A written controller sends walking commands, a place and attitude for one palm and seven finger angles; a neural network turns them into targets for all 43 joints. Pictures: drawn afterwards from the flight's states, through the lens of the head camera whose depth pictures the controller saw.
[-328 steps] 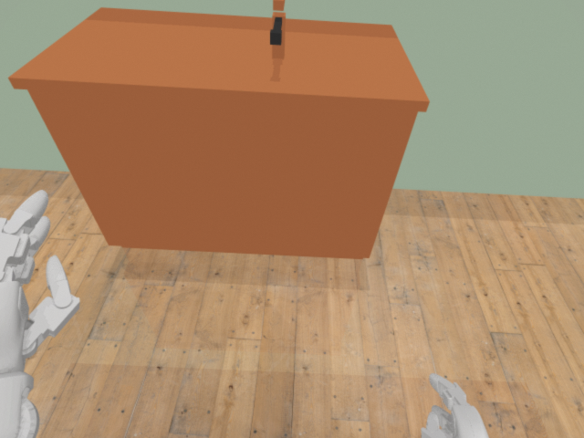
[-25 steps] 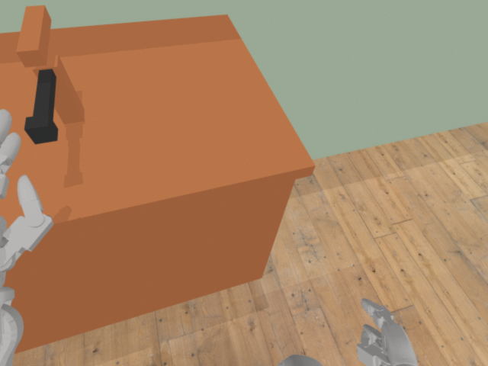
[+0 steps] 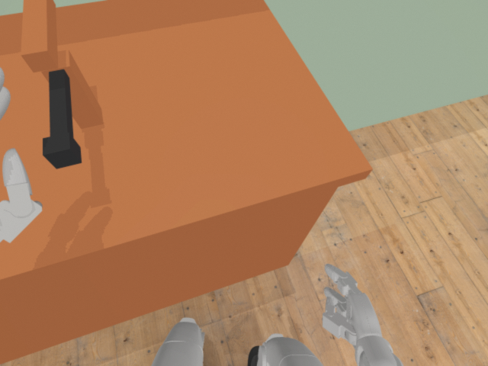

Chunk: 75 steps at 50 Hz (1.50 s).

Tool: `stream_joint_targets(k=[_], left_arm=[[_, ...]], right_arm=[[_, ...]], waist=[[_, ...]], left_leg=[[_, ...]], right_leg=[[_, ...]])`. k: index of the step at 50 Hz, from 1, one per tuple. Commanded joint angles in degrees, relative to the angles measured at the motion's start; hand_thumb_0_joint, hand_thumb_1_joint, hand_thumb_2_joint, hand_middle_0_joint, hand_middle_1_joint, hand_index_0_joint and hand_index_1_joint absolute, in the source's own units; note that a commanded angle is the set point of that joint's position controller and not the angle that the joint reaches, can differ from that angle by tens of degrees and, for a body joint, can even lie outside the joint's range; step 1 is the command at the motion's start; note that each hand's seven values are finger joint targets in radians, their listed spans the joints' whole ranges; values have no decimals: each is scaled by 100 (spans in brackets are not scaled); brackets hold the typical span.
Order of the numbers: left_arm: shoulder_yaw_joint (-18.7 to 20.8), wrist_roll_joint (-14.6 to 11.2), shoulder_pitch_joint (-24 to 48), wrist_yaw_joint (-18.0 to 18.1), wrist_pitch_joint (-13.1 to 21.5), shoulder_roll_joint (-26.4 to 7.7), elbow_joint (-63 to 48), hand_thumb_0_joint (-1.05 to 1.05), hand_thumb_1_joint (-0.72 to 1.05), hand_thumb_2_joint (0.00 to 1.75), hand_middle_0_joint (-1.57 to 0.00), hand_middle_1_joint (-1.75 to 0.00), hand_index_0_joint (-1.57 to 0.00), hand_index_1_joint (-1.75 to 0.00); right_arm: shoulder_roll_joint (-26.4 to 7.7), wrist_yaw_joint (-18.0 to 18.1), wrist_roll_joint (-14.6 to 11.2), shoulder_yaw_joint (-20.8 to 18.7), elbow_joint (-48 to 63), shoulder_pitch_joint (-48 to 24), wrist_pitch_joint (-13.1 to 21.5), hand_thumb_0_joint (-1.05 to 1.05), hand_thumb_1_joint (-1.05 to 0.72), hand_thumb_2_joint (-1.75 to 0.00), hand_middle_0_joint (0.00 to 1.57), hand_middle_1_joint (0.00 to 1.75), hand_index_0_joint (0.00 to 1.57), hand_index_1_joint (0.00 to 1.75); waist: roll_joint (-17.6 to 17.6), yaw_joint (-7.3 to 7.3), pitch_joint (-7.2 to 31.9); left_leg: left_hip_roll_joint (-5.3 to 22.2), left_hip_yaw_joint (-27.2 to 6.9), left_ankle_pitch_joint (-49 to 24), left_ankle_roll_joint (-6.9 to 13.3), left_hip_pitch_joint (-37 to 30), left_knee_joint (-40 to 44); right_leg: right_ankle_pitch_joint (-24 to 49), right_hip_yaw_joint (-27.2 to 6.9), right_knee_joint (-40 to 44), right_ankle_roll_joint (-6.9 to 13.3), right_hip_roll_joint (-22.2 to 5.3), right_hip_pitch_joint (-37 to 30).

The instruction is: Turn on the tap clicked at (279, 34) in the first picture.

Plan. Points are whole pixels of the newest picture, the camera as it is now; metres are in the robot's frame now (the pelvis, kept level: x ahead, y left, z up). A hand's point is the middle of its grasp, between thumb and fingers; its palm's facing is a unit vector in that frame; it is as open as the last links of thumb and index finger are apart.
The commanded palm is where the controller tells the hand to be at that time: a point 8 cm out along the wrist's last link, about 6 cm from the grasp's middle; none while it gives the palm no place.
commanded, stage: come to a stop and stand still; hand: left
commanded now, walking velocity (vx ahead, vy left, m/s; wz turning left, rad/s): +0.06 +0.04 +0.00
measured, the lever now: (62, 150) +0.33 +0.24 +0.17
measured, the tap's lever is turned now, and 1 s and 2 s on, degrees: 0 0 0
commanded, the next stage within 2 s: look again from close up in 1.30 s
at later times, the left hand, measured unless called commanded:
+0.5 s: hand (36, 280) +0.18 +0.22 +0.17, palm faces +0.24 -0.92 -0.30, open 7.4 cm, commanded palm +0.13 +0.29 +0.20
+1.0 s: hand out of the picture +0.17 +0.34 +0.20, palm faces +0.42 -0.83 -0.36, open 7.4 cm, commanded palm +0.11 +0.37 +0.20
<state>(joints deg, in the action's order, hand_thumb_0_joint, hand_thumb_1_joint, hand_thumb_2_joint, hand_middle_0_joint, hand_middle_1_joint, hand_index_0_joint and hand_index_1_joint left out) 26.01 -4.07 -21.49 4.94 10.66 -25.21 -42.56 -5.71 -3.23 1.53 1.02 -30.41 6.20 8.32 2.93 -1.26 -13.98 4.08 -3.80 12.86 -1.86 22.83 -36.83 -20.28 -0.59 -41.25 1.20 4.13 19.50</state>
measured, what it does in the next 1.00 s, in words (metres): steps on the spot: left foot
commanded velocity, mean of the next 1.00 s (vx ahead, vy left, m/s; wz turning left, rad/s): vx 0.00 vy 0.00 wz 0.00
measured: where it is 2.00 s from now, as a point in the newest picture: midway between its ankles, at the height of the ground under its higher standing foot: outside the picture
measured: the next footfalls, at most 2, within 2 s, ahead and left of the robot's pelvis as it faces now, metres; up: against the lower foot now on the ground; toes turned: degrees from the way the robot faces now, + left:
left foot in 0.20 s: +0.01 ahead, +0.12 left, +0.00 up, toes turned -2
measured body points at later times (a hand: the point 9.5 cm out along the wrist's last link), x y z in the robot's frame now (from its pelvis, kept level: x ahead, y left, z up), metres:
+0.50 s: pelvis -0.03 +0.01 +0.01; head -0.01 +0.04 +0.46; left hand +0.17 +0.26 +0.18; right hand +0.17 -0.23 -0.03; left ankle -0.01 +0.12 -0.69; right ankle +0.02 -0.06 -0.71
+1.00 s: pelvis -0.04 +0.09 +0.02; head -0.02 +0.13 +0.47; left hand +0.14 +0.39 +0.22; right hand +0.13 -0.11 -0.05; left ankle -0.03 +0.12 -0.71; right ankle +0.02 -0.06 -0.71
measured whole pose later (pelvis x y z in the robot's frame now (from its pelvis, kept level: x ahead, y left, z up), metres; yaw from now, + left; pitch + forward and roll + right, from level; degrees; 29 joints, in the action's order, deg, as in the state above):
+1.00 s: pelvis -0.04 +0.09 +0.02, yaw +2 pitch -3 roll -2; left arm 22.7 -1.3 -21.2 5.2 14.0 -22.5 -29.6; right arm -8.3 -1.0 0.1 1.8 -33.4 13.1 7.1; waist 2.8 -1.6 -6.5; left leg -6.2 -1.2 14.4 6.7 10.8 -28.7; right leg -9.3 0.1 -24.4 -0.3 0.1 12.8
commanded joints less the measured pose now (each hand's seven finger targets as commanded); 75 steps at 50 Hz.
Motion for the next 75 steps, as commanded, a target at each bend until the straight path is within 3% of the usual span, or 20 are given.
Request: stream_joint_targets(k=[1,2,3,7,8,9,11,12,15,18,21,22,25,28,32,34,37,42,54,75], left_arm=[[1243,-214,-1324,207,143,-1338,-764,0,90,90,-20,-30,-20,-30],[823,-255,-1664,206,204,-552,-259,0,90,90,-20,-30,-20,-30],[972,-189,-1709,235,131,-735,-95,0,90,90,-20,-30,-20,-30],[741,-171,-955,395,-115,-675,874,0,90,90,-20,-30,-20,-30],[3442,610,4989,185,780,-5068,-323,0,90,90,-20,-30,-20,-30],[1253,11,1384,-75,471,-1490,3476,0,90,90,-20,-30,-20,-30],[561,90,693,-275,277,-1029,3219,0,90,90,-20,-30,-20,-30],[-344,21,687,-337,351,-194,2916,0,90,90,-20,-30,-20,-30],[-1058,67,897,-218,508,236,1028,0,90,90,-20,-30,-20,-30],[-447,233,938,16,589,-543,-198,0,90,90,-20,-30,-20,-30],[738,120,428,208,729,-1454,-626,0,90,90,-20,-30,-20,-30],[1207,121,372,303,754,-1930,-739,0,90,90,-20,-30,-20,-30],[673,-79,198,430,692,-999,-426,0,90,90,-20,-30,-20,-30],[487,-62,463,417,729,-741,327,0,90,90,-20,-30,-20,-30],[-253,38,244,157,637,-27,1361,0,90,90,-20,-30,-20,-30],[-348,132,579,84,577,-212,880,0,90,90,-20,-30,-20,-30],[-398,211,848,42,541,-220,634,0,90,90,-20,-30,-20,-30],[308,316,992,140,667,-874,-139,0,90,90,-20,-30,-20,-30],[-77,163,-28,66,605,-255,573,0,90,90,-20,-30,-20,-30],[7,69,-140,217,508,-297,504,0,90,90,-20,-30,-20,-30]], right_arm=[[-813,161,-308,-384,812,-18,42,0,-90,-90,20,30,20,30],[-840,209,-219,-389,626,-76,35,0,-90,-90,20,30,20,30],[-1041,260,-245,-416,592,23,-40,0,-90,-90,20,30,20,30],[-1167,613,-223,-292,234,-287,-111,0,-90,-90,20,30,20,30],[-1839,705,122,-646,-78,1336,505,0,-90,-90,20,30,20,30],[-1079,677,-299,-420,347,638,543,0,-90,-90,20,30,20,30],[-1563,544,-336,-634,290,714,400,0,-90,-90,20,30,20,30],[-1426,423,-487,-611,366,437,391,0,-90,-90,20,30,20,30],[-1222,126,-466,-468,713,253,350,0,-90,-90,20,30,20,30],[-1272,133,-429,-444,924,-75,444,0,-90,-90,20,30,20,30],[-1241,276,-306,-427,961,-83,363,0,-90,-90,20,30,20,30],[-1313,291,-294,-442,901,-25,264,0,-90,-90,20,30,20,30],[-1035,412,-272,-334,781,97,97,0,-90,-90,20,30,20,30],[-979,426,-206,-211,562,193,116,0,-90,-90,20,30,20,30],[-1309,429,-331,-374,546,216,335,0,-90,-90,20,30,20,30],[-1220,383,-275,-278,541,227,250,0,-90,-90,20,30,20,30],[-1250,323,-295,-266,605,71,255,0,-90,-90,20,30,20,30],[-1249,315,-209,-299,611,2,247,0,-90,-90,20,30,20,30],[-1281,241,-251,-454,502,385,52,0,-90,-90,20,30,20,30],[-1264,369,-310,-416,606,167,-183,0,-90,-90,20,30,20,30]], waist=[[1198,101,2831],[758,22,3020],[727,67,2762],[398,220,2099],[865,68,1677],[669,-40,2386],[867,-217,2021],[-79,-152,2147],[-1283,-122,2296],[-341,-161,1821],[450,-224,1506],[239,-208,1627],[-777,47,1621],[-624,78,1823],[-673,-56,1617],[-1130,23,1466],[-307,2,1416],[-925,-14,1549],[-868,72,1668],[-569,49,1801]], left_leg=[[-555,350,1756,289,622,-2432],[-215,86,1592,203,423,-2044],[-84,76,1366,-19,218,-1663],[-279,470,19,359,-896,342],[-509,883,-884,369,-474,1450],[-312,275,-2182,561,-763,756],[-179,492,-1558,664,-1157,738],[-114,575,-1837,839,-1783,959],[578,-11,-2809,1172,-1567,751],[58,337,55,774,16,640],[-717,324,963,523,-21,-1394],[-682,122,952,445,20,-1932],[-431,-253,702,410,-327,-1544],[-472,110,340,491,-1258,859],[259,-485,-65,902,-983,1696],[518,-1140,228,919,-159,2123],[381,-933,782,793,55,2173],[338,-1054,1270,583,67,2407],[263,-778,-2548,-214,-1474,1609],[56,-534,-1574,-56,-829,1496]], right_leg=[[4525,-2134,1963,508,-2004,-2275],[4207,-1553,1701,775,-1830,-2081],[3798,-1397,1467,796,-1666,-1667],[2538,-841,1529,255,-1054,-550],[3358,-590,1531,-512,-598,-790],[2776,-585,1382,-184,-868,-925],[4559,-1286,1357,-620,-1005,-855],[4885,-1010,854,-764,-875,-614],[2118,-376,88,-811,-678,-623],[1110,-522,1213,-431,-760,-1523],[-557,-2246,3096,221,-1851,-408],[-892,-2622,3320,333,-2099,-170],[-691,-2297,3008,885,-2042,230],[-411,-985,2436,434,-1236,-101],[349,-461,1494,-226,-365,-710],[610,-172,1041,-195,-461,-1225],[720,-111,1279,-207,-426,-1543],[636,-42,1209,-162,-372,-1734],[913,232,1611,14,-398,-997],[1782,90,1742,64,-664,-1762]])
